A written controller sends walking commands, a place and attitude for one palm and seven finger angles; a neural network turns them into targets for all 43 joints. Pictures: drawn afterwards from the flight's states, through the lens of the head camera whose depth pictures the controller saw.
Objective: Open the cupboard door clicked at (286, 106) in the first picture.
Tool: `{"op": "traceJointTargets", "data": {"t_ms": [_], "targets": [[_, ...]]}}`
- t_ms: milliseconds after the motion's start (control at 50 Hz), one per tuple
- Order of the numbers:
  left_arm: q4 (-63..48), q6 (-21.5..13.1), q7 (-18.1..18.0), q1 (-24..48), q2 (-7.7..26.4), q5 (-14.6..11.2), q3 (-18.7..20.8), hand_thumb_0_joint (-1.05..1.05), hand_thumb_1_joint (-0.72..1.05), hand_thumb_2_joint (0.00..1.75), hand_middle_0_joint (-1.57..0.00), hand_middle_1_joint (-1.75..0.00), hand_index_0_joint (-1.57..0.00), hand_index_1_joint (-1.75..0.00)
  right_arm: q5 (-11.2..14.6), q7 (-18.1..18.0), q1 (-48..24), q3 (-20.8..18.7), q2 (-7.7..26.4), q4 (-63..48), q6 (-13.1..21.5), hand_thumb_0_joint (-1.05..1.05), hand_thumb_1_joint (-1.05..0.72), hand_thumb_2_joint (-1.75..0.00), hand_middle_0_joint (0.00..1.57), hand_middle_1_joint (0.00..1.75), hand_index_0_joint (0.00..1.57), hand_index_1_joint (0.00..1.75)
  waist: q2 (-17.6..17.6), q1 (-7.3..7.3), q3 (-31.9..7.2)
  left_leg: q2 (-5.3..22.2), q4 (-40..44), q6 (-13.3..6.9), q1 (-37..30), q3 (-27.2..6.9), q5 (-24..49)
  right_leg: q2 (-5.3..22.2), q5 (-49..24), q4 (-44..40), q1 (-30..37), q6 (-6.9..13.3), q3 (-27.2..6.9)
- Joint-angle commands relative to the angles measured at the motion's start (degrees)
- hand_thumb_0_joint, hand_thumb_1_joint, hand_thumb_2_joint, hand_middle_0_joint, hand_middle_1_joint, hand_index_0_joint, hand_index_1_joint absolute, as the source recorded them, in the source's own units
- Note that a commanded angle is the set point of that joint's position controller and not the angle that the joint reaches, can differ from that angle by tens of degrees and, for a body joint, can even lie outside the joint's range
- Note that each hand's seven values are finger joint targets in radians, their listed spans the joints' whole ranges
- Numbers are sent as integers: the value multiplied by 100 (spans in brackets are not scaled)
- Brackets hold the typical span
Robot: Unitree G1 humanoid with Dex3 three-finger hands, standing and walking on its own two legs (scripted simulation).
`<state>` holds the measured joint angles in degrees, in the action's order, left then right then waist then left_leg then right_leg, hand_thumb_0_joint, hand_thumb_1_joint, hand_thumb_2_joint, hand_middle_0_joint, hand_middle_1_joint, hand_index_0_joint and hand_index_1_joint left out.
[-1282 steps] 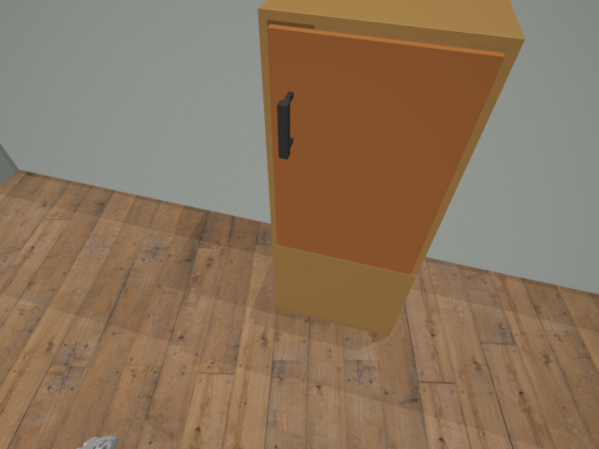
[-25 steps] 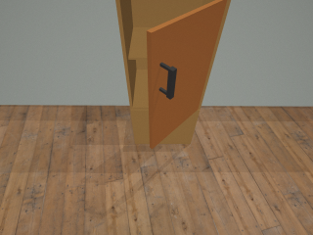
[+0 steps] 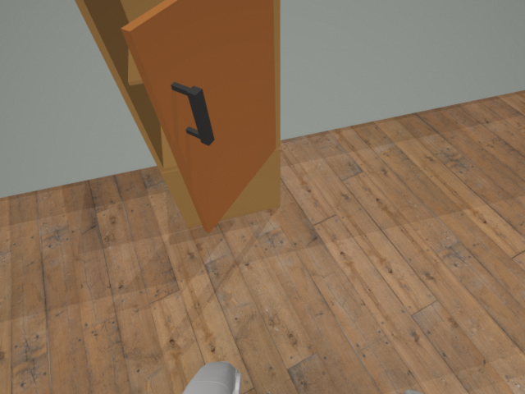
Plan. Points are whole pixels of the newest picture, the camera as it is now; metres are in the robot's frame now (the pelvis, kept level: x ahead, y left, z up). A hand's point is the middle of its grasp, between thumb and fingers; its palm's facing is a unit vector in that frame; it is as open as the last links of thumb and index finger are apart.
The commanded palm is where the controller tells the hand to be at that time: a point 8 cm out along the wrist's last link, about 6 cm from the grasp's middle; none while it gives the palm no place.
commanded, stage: walk to a spot facing it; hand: left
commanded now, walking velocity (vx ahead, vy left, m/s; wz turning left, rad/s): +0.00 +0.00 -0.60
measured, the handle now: (193, 114) +0.55 +0.18 +0.07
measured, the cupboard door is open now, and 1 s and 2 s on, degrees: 45 45 45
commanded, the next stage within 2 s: none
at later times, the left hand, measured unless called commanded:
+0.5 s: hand (138, 376) +0.14 +0.25 -0.17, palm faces -0.23 -0.95 -0.23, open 7.4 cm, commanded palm none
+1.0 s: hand (210, 332) +0.23 +0.14 -0.17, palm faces -0.59 -0.78 -0.20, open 7.4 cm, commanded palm none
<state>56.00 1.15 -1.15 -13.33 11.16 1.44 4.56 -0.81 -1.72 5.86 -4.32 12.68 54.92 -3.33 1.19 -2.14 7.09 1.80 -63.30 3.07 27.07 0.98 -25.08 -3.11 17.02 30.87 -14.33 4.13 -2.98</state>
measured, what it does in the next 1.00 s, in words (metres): steps on the spot, turning right: left foot, then right foot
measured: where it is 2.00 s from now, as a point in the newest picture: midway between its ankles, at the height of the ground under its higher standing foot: (351, 378)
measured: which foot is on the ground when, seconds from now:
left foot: up 0.00-0.30, down 0.32-0.68, up 0.70-1.00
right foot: down 0.00-0.32, up 0.34-0.68, down 0.70-1.00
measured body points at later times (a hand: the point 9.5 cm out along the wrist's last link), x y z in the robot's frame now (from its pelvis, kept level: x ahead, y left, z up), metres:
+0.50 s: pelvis +0.02 +0.06 +0.00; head +0.09 +0.07 +0.45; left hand +0.16 +0.30 -0.15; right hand +0.04 -0.20 -0.13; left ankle +0.04 +0.17 -0.74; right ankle -0.05 -0.07 -0.65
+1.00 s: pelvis +0.04 +0.04 -0.01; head +0.09 +0.01 +0.44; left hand +0.26 +0.18 -0.16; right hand -0.06 -0.21 -0.14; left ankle +0.11 +0.13 -0.72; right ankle -0.03 -0.07 -0.74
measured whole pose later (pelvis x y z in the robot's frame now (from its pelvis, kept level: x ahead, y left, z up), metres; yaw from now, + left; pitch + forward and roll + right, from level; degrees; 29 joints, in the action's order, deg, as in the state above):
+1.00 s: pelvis +0.04 +0.04 -0.01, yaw -37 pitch +1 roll +0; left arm 51.8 2.7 0.4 -8.7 11.8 1.7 3.3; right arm -0.5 -1.0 11.8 -3.0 12.3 51.0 -1.5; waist -1.1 0.9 6.0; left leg 2.0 -40.6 3.6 20.1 2.7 -22.8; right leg -2.2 16.6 32.4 -16.7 -0.2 -6.5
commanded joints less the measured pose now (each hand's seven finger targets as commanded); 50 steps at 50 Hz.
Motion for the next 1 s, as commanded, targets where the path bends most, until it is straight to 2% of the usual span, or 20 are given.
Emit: {"op": "traceJointTargets", "data": {"t_ms": [0, 160, 240, 260, 280, 300, 320, 340, 400, 560, 620, 640, 660, 680, 720, 780, 880, 940, 960, 980], "targets": [[-268, -79, -76, -627, 996, -27, 242, 0, 90, 90, -20, -30, -20, -30, -7, -41, -288, -36, 351, -615, 104, 0, -90, -90, 20, 30, 20, 30, -744, -76, -878, 35, -83, 67, 813, -293, 162, 1437, -3870, -706, 1462, 625, -1763], [-521, -41, -50, -460, 1197, 33, 311, 0, 90, 90, -20, -30, -20, -30, 66, -52, -485, -8, 333, -936, 204, 0, -90, -90, 20, 30, 20, 30, -890, -58, -909, -155, 1236, 8, 213, -318, -68, 1399, -3613, -639, 1114, 814, -2314], [-664, 13, -19, -49, 1165, 5, 309, 0, 90, 90, -20, -30, -20, -30, 97, -86, 144, -4, 375, -841, 278, 0, -90, -90, 20, 30, 20, 30, -921, 284, -989, -265, 2989, -61, -1291, -270, 705, 1040, -3025, -299, 85, 401, -2311], [-740, 19, -8, 103, 1046, -39, 266, 0, 90, 90, -20, -30, -20, -30, 85, -116, 553, -15, 534, -736, 342, 0, -90, -90, 20, 30, 20, 30, -565, 454, -1171, 13, 3838, -146, -2199, -392, 1232, 733, -2406, 24, -424, 142, -1993], [-833, 35, 39, -105, 710, -99, 213, 0, 90, 90, -20, -30, -20, -30, -5, -144, 718, -91, 1056, -740, 420, 0, -90, -90, 20, 30, 20, 30, 912, 433, -1348, 1430, 4456, -643, -3085, -1854, 1649, -49, -333, 830, -1536, -243, -1234], [-940, 10, 98, -62, 659, -62, 174, 0, 90, 90, -20, -30, -20, -30, -53, -162, 855, -127, 1382, -837, 383, 0, -90, -90, 20, 30, 20, 30, 1515, 395, -1177, 2662, 4663, -1363, -2857, -2804, 2630, -176, 2083, 2223, -1989, -564, -192], [-1039, -13, 161, -93, 757, -14, 200, 0, 90, 90, -20, -30, -20, -30, -106, -175, 680, -98, 1352, -1015, 324, 0, -90, -90, 20, 30, 20, 30, 628, 325, -851, 2770, 4627, -1662, -1875, -2539, 2190, 185, 1969, 3071, -1791, -630, -106], [-902, 35, 150, -26, 730, 70, 224, 0, 90, 90, -20, -30, -20, -30, -162, -150, 605, -31, 1196, -957, 370, 0, -90, -90, 20, 30, 20, 30, 1276, 235, -863, 2378, 4565, -1533, -1861, -2489, 2718, 141, 1806, 3627, -2033, -668, -170], [-826, 79, 270, 94, 688, -11, 181, 0, 90, 90, -20, -30, -20, -30, -101, -142, 462, 88, 843, -1019, 376, 0, -90, -90, 20, 30, 20, 30, 964, 116, -818, 1536, 4267, -1101, -1996, -784, 3785, 373, 874, 3971, -1980, -775, 96], [-957, 81, 338, 685, 513, -26, 32, 0, 90, 90, -20, -30, -20, -30, -113, -66, 1113, -53, 1052, -696, 321, 0, -90, -90, 20, 30, 20, 30, 1144, 426, -832, 1640, 3981, -994, -2094, 82, 3790, 351, 820, 1407, -936, -602, 786], [-815, 18, 302, 257, 632, -32, 67, 0, 90, 90, -20, -30, -20, -30, -81, -25, 976, -85, 1135, -706, 294, 0, -90, -90, 20, 30, 20, 30, 897, 134, -942, 1578, 3292, -647, -1744, 348, 3427, 277, -157, -3, 143, -424, 876], [-707, -34, 262, -170, 926, -13, 111, 0, 90, 90, -20, -30, -20, -30, -24, 24, 937, -83, 1063, -756, 286, 0, -90, -90, 20, 30, 20, 30, 343, -72, -1146, 1378, 2558, -368, -1220, 579, 2896, 547, -1070, -669, 1073, -273, 526], [-604, -96, 155, -436, 1613, 48, 256, 0, 90, 90, -20, -30, -20, -30, 32, 56, 900, 18, 585, -923, 270, 0, -90, -90, 20, 30, 20, 30, -1579, -180, -1245, 579, 1211, 20, 329, 1122, 359, 2076, -2836, -1049, 2116, 304, -1449], [-535, -66, 80, -716, 1875, -49, 264, 0, 90, 90, -20, -30, -20, -30, 34, 21, 529, 42, 674, -1058, 205, 0, -90, -90, 20, 30, 20, 30, -1701, -434, -1178, 277, 252, 69, 680, 420, -1358, 2718, -3837, -991, 1687, 884, -2004], [-637, -6, -19, -158, 1538, -20, 252, 0, 90, 90, -20, -30, -20, -30, 32, -12, 519, -1, 639, -905, 151, 0, -90, -90, 20, 30, 20, 30, -1796, -159, -1030, 407, -383, 32, 986, -162, -700, 2085, -2479, -937, 1369, 864, -1745], [-861, 5, -28, 441, 1253, -1, 174, 0, 90, 90, -20, -30, -20, -30, 10, 36, 667, 3, 520, -691, 117, 0, -90, -90, 20, 30, 20, 30, -1000, 177, -838, 354, -22, 128, 306, 7, -21, 1648, -2273, -922, 540, 632, -1119], [-834, 2, 27, 405, 1325, 18, 229, 0, 90, 90, -20, -30, -20, -30, 24, 29, 744, 12, 380, -712, 177, 0, -90, -90, 20, 30, 20, 30, -937, 177, -861, 48, 1419, 95, -308, 154, 1, 1481, -1847, -919, 342, 672, -1449], [-837, 19, 88, 549, 1245, 4, 239, 0, 90, 90, -20, -30, -20, -30, 3, 21, 1106, 15, 412, -673, 282, 0, -90, -90, 20, 30, 20, 30, -1053, 358, -852, -100, 2637, 28, -1188, 270, 304, 1218, -48, -950, -192, 479, -1650], [-905, 34, 113, 760, 1173, -22, 227, 0, 90, 90, -20, -30, -20, -30, -8, 9, 1543, 15, 509, -546, 348, 0, -90, -90, 20, 30, 20, 30, -957, 614, -825, -65, 3402, -18, -1980, 287, 561, 1030, 832, -782, -839, 316, -1541], [-1018, 55, 158, 727, 759, -47, 150, 0, 90, 90, -20, -30, -20, -30, -77, -40, 1892, -49, 898, -447, 420, 0, -90, -90, 20, 30, 20, 30, 259, 739, -785, 747, 4340, -326, -2788, -759, -348, 397, 1654, 90, -1902, 10, -1094]]}}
